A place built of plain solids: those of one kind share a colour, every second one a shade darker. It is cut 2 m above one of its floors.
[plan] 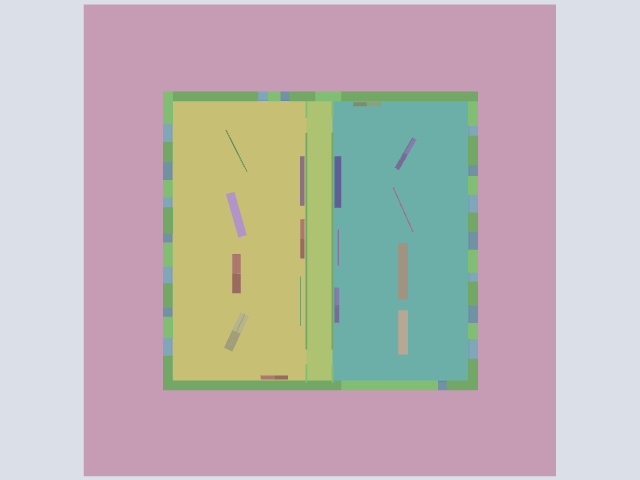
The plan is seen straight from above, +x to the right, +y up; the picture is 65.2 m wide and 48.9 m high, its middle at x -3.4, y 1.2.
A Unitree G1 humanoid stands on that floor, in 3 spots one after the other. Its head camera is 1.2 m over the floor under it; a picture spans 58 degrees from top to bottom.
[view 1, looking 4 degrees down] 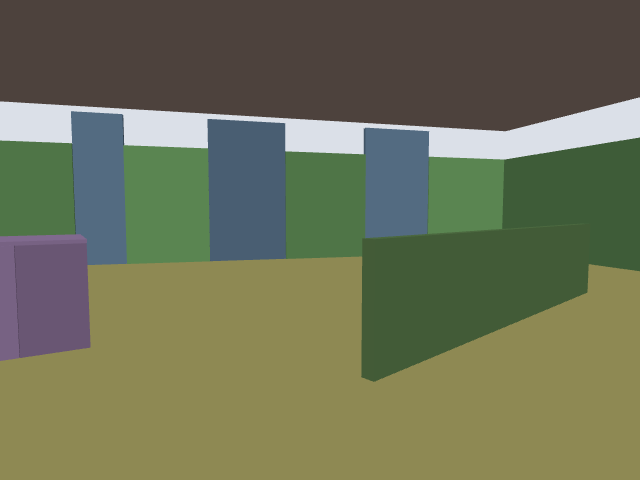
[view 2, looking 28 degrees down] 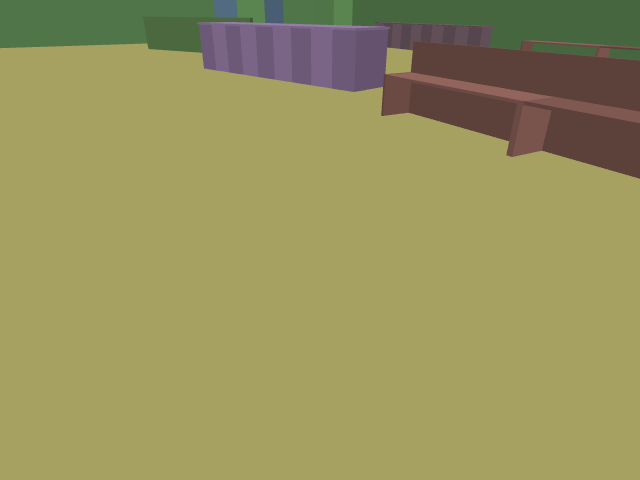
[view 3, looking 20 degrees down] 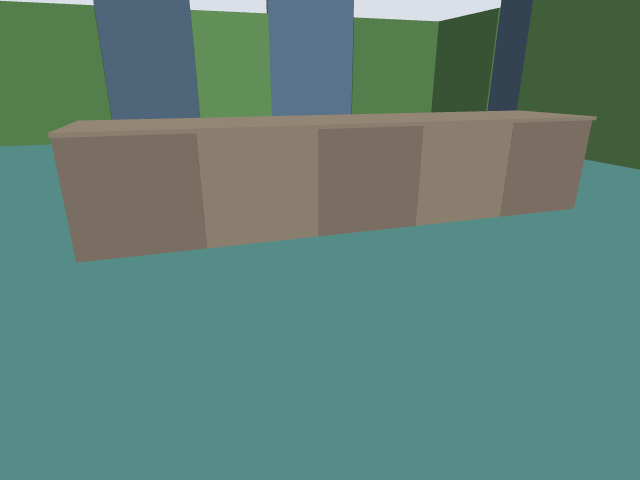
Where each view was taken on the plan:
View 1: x -8.04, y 7.01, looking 164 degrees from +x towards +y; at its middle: wall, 10.79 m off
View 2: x -15.79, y -4.79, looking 61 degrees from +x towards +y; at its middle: floor_store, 2.56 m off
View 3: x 1.39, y -6.71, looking -18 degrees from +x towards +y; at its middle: floor_study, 3.51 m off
